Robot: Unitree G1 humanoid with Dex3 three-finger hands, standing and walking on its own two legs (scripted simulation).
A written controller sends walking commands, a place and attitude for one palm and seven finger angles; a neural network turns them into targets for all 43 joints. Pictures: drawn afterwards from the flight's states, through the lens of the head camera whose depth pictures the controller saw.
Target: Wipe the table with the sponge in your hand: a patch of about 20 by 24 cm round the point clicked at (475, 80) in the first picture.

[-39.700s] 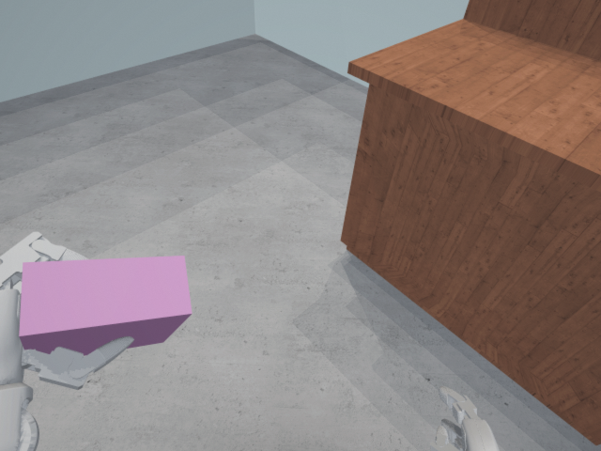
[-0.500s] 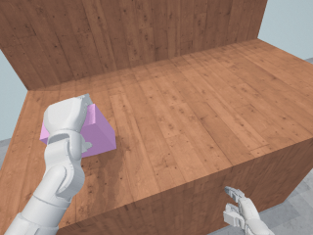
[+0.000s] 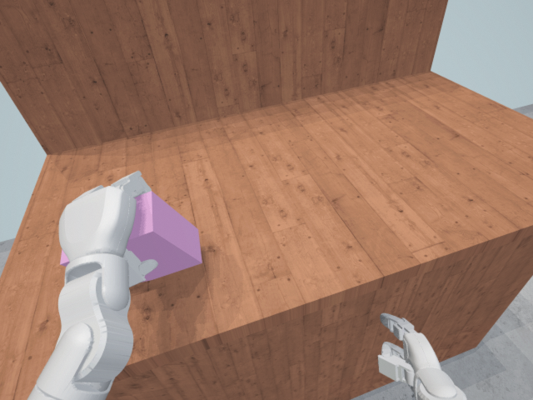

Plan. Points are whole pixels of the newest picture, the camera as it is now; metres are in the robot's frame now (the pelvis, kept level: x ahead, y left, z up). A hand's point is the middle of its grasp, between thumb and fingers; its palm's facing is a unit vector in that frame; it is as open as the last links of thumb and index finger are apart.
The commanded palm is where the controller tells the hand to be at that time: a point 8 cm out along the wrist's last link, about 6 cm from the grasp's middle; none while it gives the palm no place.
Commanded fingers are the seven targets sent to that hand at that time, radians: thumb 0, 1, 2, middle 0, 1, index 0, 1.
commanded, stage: wipe back along the middle lane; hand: left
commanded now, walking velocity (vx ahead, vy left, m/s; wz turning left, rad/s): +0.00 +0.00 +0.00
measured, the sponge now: (147, 249) +0.28 +0.23 +0.12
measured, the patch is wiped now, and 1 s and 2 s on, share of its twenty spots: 0.25 0.25 0.25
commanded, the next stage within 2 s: slide across to the third lane in 0.98 s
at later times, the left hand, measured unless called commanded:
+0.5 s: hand (140, 252) +0.23 +0.20 +0.18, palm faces +0.41 -0.26 -0.87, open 9.9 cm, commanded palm +0.18 +0.18 +0.18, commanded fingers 0.00 0.10 1.30 -1.20 -1.60 -1.20 -1.60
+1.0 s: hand (146, 253) +0.23 +0.19 +0.17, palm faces +0.39 -0.25 -0.88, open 9.9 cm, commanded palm +0.18 +0.18 +0.18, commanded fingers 0.00 0.10 1.30 -1.20 -1.60 -1.20 -1.60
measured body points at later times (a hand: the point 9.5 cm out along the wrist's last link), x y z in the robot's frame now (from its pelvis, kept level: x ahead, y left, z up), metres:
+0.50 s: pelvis -0.01 +0.00 +0.00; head -0.05 -0.05 +0.45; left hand +0.20 +0.21 +0.22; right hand +0.24 -0.19 -0.07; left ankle -0.03 +0.11 -0.74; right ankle +0.03 -0.09 -0.74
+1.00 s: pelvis -0.02 -0.01 +0.00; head -0.06 -0.06 +0.44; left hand +0.21 +0.20 +0.22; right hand +0.23 -0.19 -0.07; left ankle -0.03 +0.11 -0.74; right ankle +0.03 -0.09 -0.74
